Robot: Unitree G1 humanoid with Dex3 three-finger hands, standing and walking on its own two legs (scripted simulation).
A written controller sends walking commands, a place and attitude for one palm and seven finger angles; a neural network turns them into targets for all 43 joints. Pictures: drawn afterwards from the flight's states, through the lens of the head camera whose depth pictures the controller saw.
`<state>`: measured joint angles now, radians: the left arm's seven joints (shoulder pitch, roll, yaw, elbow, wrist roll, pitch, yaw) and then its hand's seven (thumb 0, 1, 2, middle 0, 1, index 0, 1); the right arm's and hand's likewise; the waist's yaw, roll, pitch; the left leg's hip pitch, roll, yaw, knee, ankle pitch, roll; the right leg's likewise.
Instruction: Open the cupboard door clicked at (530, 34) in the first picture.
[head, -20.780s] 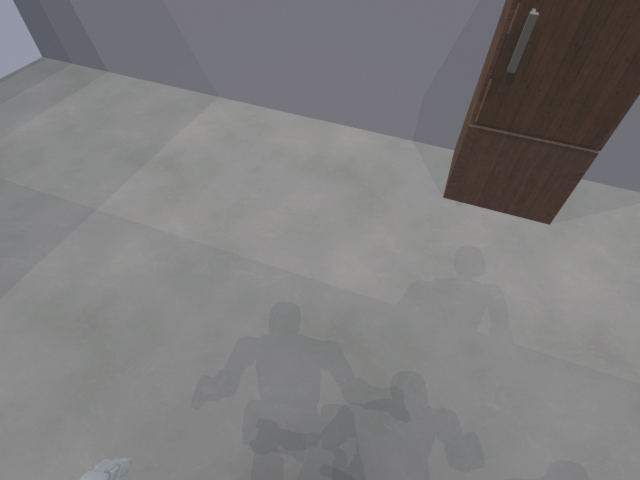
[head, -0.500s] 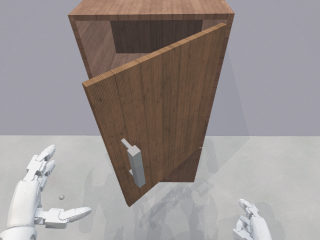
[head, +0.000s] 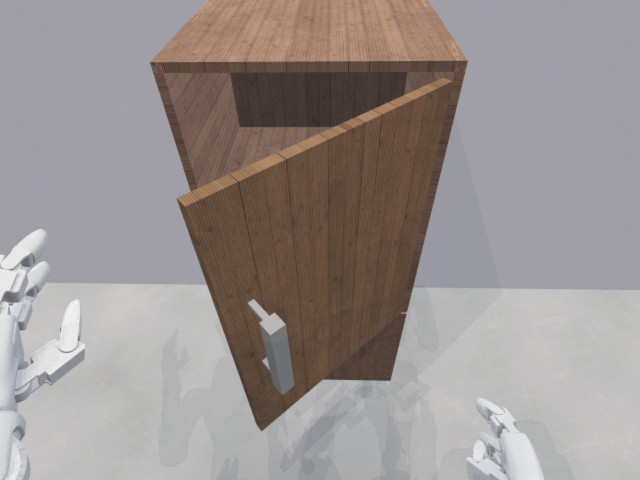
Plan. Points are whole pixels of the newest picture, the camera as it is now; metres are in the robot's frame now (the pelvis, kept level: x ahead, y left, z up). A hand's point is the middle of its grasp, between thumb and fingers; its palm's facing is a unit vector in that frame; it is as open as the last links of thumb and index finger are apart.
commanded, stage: draw the hand back to the body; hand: left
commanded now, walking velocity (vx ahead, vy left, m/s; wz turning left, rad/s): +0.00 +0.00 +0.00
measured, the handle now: (270, 347) +0.31 +0.12 -0.03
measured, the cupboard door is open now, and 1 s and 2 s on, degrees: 43 43 43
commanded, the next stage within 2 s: step back with the hand held close in 0.32 s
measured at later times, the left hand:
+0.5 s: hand (76, 354) +0.18 +0.25 +0.16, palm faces +0.45 -0.80 -0.39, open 7.4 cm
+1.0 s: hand (29, 405) +0.13 +0.27 +0.15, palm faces +0.36 -0.79 -0.50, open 7.4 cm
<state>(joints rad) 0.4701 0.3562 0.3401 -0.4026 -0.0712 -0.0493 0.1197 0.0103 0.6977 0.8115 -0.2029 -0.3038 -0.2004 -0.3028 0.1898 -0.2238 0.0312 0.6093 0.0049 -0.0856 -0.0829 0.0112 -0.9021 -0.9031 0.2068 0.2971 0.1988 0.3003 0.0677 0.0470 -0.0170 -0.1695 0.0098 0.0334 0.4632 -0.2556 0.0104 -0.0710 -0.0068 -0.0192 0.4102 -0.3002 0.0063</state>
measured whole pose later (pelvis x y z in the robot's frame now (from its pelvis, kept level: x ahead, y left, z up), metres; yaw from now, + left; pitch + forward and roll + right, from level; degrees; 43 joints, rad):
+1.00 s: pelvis -0.08 +0.01 +0.00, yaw -1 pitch +0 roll -2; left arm 0.57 0.42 0.40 -0.49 -0.04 -0.18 0.13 0.02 0.89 0.90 -0.21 -0.30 -0.21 -0.30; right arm 0.18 -0.23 -0.01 0.54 0.02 0.00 -0.09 0.01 -0.90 -0.90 0.21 0.30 0.20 0.30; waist 0.00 0.02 0.04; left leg -0.34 0.02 0.05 0.48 -0.14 0.03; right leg -0.25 0.00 0.00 0.44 -0.18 0.02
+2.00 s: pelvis -0.23 -0.01 -0.01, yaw -4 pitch +1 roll -1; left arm 0.58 0.47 0.44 -0.46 -0.07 -0.19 0.14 0.01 0.89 0.90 -0.22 -0.30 -0.21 -0.30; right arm 0.26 -0.25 -0.01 0.65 0.00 -0.07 -0.08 0.01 -0.90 -0.90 0.21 0.30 0.20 0.30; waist -0.06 -0.02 -0.04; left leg -0.44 0.01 0.03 0.52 -0.09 0.02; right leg -0.05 0.03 0.01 0.49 -0.45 -0.02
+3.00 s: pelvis -0.25 -0.03 -0.01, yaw -2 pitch -2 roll -1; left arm 0.33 0.19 0.00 1.03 0.00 0.05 0.01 0.01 0.96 0.89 -0.21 -0.30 -0.20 -0.30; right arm 0.25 -0.25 -0.01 1.04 -0.02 0.05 -0.03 0.01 -0.91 -0.90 0.20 0.30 0.20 0.30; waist -0.02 -0.05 0.08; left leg -0.39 0.00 -0.04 0.53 -0.11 -0.01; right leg -0.01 0.07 -0.01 0.47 -0.43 -0.06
